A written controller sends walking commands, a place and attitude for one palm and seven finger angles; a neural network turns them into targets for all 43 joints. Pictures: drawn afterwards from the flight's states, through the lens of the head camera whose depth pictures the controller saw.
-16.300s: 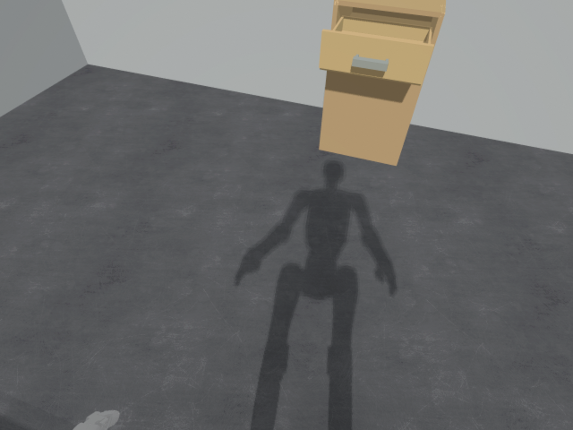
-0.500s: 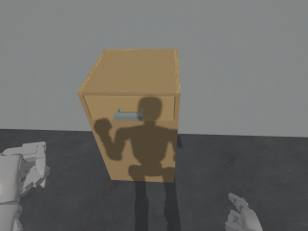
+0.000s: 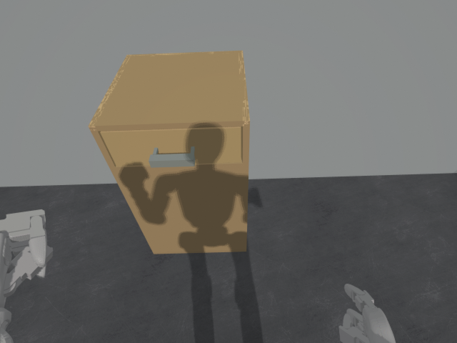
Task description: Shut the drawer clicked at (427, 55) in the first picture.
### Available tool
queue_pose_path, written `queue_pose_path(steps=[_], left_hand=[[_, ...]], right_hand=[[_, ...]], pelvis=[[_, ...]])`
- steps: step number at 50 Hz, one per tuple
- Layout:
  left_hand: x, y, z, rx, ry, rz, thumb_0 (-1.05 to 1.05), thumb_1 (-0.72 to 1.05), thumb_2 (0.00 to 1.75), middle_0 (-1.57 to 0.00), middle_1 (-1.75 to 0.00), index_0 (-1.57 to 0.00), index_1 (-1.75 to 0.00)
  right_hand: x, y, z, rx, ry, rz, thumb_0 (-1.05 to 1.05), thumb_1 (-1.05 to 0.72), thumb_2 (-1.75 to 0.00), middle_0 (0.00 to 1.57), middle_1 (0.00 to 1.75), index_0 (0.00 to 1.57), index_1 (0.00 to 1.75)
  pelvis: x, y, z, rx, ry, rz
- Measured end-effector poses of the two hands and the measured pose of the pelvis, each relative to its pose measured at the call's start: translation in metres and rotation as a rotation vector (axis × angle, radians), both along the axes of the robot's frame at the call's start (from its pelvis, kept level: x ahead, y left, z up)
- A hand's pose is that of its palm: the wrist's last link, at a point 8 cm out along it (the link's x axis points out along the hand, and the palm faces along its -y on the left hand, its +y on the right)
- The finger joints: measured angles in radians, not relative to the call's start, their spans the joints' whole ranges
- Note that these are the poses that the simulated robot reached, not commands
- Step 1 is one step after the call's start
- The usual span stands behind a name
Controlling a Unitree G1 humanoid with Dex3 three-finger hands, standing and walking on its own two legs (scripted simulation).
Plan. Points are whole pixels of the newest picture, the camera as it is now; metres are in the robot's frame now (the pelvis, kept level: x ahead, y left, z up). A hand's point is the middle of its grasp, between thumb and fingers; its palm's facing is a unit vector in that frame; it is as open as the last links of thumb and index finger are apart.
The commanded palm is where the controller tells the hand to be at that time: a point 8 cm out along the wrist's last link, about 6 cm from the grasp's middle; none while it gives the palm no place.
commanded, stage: step back with the hand held close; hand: left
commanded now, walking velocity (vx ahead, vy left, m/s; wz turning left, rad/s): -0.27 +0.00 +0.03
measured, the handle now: (173, 155) +0.63 +0.21 -0.09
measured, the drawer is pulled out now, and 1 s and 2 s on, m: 0.00 0.00 0.00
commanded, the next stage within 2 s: stop stepping back and stand still in 1.30 s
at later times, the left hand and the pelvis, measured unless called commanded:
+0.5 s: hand out of the picture +0.12 +0.27 +0.15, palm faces +0.38 -0.79 -0.49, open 3.3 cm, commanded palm +0.06 +0.31 +0.17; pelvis -0.07 +0.03 -0.01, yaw +0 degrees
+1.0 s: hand out of the picture +0.05 +0.25 +0.15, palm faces +0.33 -0.81 -0.48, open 3.3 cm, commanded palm -0.02 +0.30 +0.17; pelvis -0.14 +0.01 -0.02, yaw +3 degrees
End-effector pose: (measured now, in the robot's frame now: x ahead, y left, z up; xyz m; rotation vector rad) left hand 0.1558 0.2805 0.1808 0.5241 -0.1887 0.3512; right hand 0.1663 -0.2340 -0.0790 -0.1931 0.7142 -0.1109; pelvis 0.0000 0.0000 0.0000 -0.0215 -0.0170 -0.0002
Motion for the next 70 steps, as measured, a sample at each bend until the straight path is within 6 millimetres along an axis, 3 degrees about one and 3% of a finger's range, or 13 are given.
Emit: queue_pose_path(steps=[4,8,16,26,35,42,48,52,58,64,70], left_hand=[[0.001,-0.001,-0.016,-0.015,0.091,-0.043,0.01,0.89,0.9,-1.41,-1.6,-1.41,-1.6],[-0.008,0.003,-0.017,0.005,0.109,-0.071,0.01,0.89,0.9,-1.41,-1.6,-1.41,-1.6],[-0.041,0.02,0.004,0.076,0.0,-0.053,0.01,0.89,0.9,-1.41,-1.6,-1.41,-1.6],[-0.079,0.028,-0.013,0.041,-0.02,-0.002,0.01,0.89,0.9,-1.41,-1.6,-1.41,-1.6],[-0.098,0.026,-0.004,0.078,-0.115,-0.052,0.01,0.89,0.9,-1.41,-1.6,-1.41,-1.6],[-0.118,0.032,0.005,0.163,-0.125,-0.026,0.01,0.89,0.9,-1.41,-1.6,-1.41,-1.6],[-0.132,0.015,-0.008,0.08,-0.093,-0.082,0.01,0.89,0.9,-1.41,-1.6,-1.41,-1.6],[-0.148,0.006,-0.006,0.081,-0.094,-0.123,0.01,0.89,0.9,-1.41,-1.6,-1.41,-1.6],[-0.17,0.025,0.006,0.086,-0.18,-0.084,0.01,0.88,0.9,-1.41,-1.6,-1.41,-1.6],[-0.178,0.048,-0.005,0.06,-0.139,-0.043,0.01,0.89,0.9,-1.41,-1.6,-1.41,-1.6],[-0.196,0.026,0.002,0.011,-0.112,-0.146,0.02,0.89,0.9,-1.41,-1.6,-1.41,-1.6]], right_hand=[[-0.015,-0.006,-0.002,-0.02,0.047,-0.051,0.01,-0.9,-0.9,0.2,0.3,0.2,0.3],[-0.027,-0.005,-0.001,-0.047,0.074,-0.07,0.01,-0.9,-0.9,0.2,0.3,0.2,0.3],[-0.036,0.015,0.003,-0.051,0.019,-0.037,0.01,-0.9,-0.9,0.2,0.3,0.2,0.3],[-0.059,0.037,0.0,-0.029,-0.042,0.012,0.01,-0.9,-0.9,0.2,0.3,0.2,0.3],[-0.097,0.028,-0.002,-0.101,0.019,0.021,0.01,-0.9,-0.9,0.2,0.3,0.2,0.3],[-0.107,0.023,-0.007,-0.097,0.016,0.018,0.01,-0.9,-0.9,0.2,0.3,0.2,0.3],[-0.117,0.02,-0.005,-0.088,0.014,0.042,0.01,-0.9,-0.9,0.2,0.3,0.2,0.3],[-0.128,0.016,0.0,-0.092,0.002,0.034,0.01,-0.9,-0.9,0.2,0.3,0.2,0.3],[-0.152,0.014,0.007,-0.126,0.052,-0.009,0.01,-0.9,-0.9,0.2,0.3,0.2,0.3],[-0.171,0.032,0.009,-0.126,0.035,0.006,0.01,-0.9,-0.9,0.2,0.3,0.2,0.3],[-0.204,0.052,0.018,-0.066,-0.006,0.038,0.01,-0.9,-0.9,0.2,0.3,0.2,0.3]], pelvis=[[-0.006,0.007,0.0,0.005,0.021,-0.008],[-0.013,0.012,-0.001,0.006,0.032,-0.006],[-0.035,0.022,-0.006,0.007,0.025,0.001],[-0.069,0.028,-0.014,-0.006,0.007,0.006],[-0.09,0.027,-0.019,-0.023,0.008,0.054],[-0.105,0.022,-0.021,-0.026,0.039,0.05],[-0.131,0.014,-0.019,-0.04,0.037,0.049],[-0.143,0.01,-0.019,-0.042,0.04,0.062],[-0.148,0.02,-0.014,-0.027,0.057,0.075],[-0.175,0.03,-0.01,-0.021,0.063,0.05],[-0.207,0.03,-0.001,-0.045,0.068,-0.019]])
